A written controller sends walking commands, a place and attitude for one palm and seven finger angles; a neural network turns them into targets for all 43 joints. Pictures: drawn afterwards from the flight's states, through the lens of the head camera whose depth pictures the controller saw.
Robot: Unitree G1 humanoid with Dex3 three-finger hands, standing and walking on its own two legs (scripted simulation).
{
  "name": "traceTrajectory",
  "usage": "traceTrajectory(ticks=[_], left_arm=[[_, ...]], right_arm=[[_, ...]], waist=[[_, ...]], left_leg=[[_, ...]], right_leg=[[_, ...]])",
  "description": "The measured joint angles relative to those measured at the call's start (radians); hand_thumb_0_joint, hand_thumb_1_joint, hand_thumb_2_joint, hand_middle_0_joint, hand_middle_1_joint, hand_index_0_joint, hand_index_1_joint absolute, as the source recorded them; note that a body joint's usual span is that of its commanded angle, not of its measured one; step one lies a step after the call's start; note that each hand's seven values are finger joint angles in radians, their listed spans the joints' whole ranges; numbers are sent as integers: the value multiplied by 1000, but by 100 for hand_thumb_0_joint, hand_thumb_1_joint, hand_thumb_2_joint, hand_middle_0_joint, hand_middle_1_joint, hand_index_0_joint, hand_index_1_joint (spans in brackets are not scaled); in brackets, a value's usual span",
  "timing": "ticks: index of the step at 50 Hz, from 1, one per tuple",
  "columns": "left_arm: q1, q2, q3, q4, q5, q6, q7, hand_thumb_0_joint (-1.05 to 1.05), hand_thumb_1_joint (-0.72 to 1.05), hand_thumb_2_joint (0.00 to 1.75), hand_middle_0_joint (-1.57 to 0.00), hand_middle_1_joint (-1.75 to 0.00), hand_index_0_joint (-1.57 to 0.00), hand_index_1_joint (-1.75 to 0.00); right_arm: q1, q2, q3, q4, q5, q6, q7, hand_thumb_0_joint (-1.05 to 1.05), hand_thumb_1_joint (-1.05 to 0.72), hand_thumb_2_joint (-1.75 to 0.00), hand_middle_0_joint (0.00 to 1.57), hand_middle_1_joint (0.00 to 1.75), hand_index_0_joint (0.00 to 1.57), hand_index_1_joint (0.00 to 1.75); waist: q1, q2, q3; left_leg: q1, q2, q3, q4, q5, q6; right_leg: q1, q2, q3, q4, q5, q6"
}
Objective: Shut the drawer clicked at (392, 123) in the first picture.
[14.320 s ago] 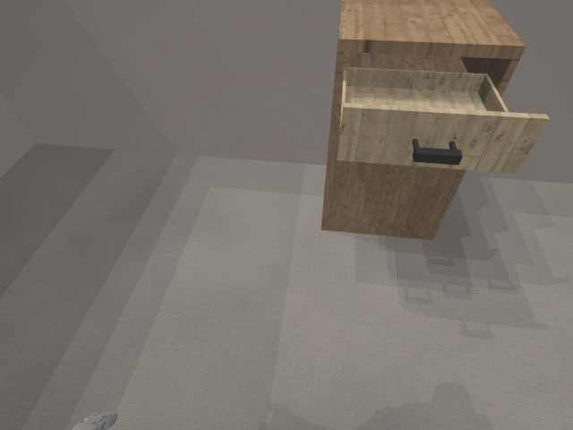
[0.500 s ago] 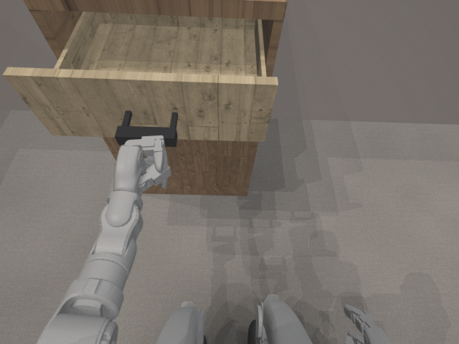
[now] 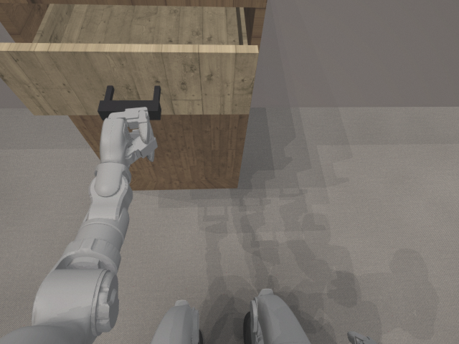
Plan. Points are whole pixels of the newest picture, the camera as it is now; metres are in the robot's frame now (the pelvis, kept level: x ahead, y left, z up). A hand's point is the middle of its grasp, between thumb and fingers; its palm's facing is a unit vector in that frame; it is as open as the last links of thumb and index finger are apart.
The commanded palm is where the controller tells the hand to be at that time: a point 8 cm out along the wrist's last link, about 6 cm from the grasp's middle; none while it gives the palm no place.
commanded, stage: push the drawer shut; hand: left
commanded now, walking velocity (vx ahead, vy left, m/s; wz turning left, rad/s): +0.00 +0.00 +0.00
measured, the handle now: (132, 100) +0.54 +0.16 +0.05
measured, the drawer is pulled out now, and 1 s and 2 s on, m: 0.12 0.00 0.00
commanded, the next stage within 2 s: pull the fist back off the drawer in 1.26 s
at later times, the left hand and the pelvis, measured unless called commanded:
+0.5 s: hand (154, 116) +0.51 +0.12 +0.04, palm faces -0.01 -1.00 -0.05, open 3.0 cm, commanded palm +0.52 +0.16 +0.05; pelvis -0.01 +0.00 -0.01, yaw +0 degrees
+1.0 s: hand (156, 88) +0.58 +0.12 +0.04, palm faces -0.02 -1.00 -0.05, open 3.1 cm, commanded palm +0.58 +0.15 +0.05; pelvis -0.01 +0.01 -0.02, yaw -2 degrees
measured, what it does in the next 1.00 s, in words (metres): stands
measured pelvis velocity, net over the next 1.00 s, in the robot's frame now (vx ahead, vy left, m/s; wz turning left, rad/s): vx -0.01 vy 0.01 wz -0.03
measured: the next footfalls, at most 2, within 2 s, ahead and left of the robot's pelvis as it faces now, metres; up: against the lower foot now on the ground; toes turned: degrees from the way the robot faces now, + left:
none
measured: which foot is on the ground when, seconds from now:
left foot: down 0.00-1.00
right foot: down 0.00-1.00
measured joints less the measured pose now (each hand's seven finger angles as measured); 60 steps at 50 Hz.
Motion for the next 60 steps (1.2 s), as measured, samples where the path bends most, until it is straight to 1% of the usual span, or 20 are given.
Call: traceTrajectory(ticks=[5, 11, 24, 30, 39, 51, 54, 60], left_arm=[[-56, 23, 22, 62, 8, -9, -13, -3, 80, 97, -140, -160, -140, -160], [-117, 55, 48, 113, 17, -3, -24, -2, 78, 96, -140, -160, -140, -160], [-247, 111, 76, 217, 44, 10, -8, -1, 79, 97, -140, -160, -140, -160], [-308, 142, 87, 254, 60, 25, 5, 0, 81, 98, -140, -160, -140, -160], [-400, 207, 121, 314, 92, 55, 2, 1, 80, 98, -140, -160, -140, -160], [-519, 292, 149, 365, 128, 106, -8, 2, 78, 97, -140, -160, -140, -160], [-528, 300, 157, 370, 136, 105, -27, 1, 75, 98, -140, -160, -140, -160], [-554, 316, 145, 385, 140, 126, -24, -1, 68, 98, -140, -160, -140, -160]], right_arm=[[2, -1, 6, -1, -3, 3, 0, 1, -91, -90, 20, 30, 20, 30], [7, -4, 9, -3, -10, 5, 2, 1, -91, -90, 20, 30, 20, 30], [37, -12, 19, 3, -25, 13, 11, 1, -91, -90, 20, 30, 20, 30], [50, -13, 25, 6, -33, 17, 16, 1, -91, -90, 20, 30, 20, 30], [71, -14, 39, -2, -41, 21, 18, 1, -91, -90, 20, 30, 20, 30], [93, -13, 55, -10, -53, 31, 26, 0, -91, -90, 20, 30, 21, 30], [104, -10, 56, -10, -56, 36, 28, 0, -91, -90, 20, 30, 20, 30], [109, -3, 65, -3, -58, 39, 31, 0, -91, -90, 20, 30, 21, 30]], waist=[[-11, -1, 0], [-28, 0, -1], [-66, 8, 0], [-87, 11, 1], [-124, 16, 3], [-163, 26, 9], [-161, 27, 9], [-166, 27, 10]], left_leg=[[-19, 2, -4, 10, -1, -1], [-48, 5, -8, 24, -1, -2], [-112, 6, -17, 53, 0, 0], [-143, 8, -18, 66, 0, 2], [-188, 15, -21, 86, -5, 4], [-252, 23, -29, 114, -15, 8], [-261, 24, -32, 119, -18, 8], [-274, 23, -42, 127, -16, 8]], right_leg=[[-17, 1, -4, 6, 0, -2], [-43, 4, -8, 15, 3, -4], [-98, 5, -17, 30, 9, -2], [-126, 7, -19, 36, 12, -1], [-166, 14, -22, 42, 16, 1], [-222, 22, -29, 53, 16, 5], [-228, 23, -32, 53, 15, 6], [-234, 22, -42, 52, 18, 6]])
